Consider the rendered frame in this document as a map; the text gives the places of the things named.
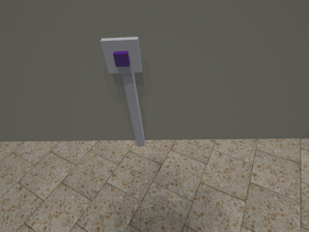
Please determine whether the button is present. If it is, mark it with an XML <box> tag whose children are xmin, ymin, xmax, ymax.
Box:
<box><xmin>113</xmin><ymin>51</ymin><xmax>130</xmax><ymax>67</ymax></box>

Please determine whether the panel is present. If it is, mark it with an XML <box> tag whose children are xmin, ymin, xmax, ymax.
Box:
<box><xmin>100</xmin><ymin>37</ymin><xmax>145</xmax><ymax>147</ymax></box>

